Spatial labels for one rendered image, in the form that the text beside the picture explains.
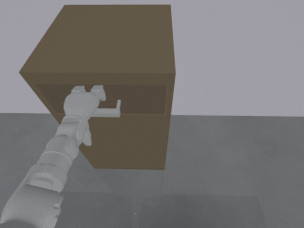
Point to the handle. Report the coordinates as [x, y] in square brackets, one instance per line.
[108, 112]

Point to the left robot forearm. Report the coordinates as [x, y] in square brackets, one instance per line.
[51, 170]

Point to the left robot hand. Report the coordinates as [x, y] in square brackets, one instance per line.
[84, 104]

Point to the cabinet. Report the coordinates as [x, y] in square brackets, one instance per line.
[111, 44]

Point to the drawer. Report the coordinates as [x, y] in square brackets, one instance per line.
[135, 98]

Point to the robot left upper arm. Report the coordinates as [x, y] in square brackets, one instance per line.
[34, 207]

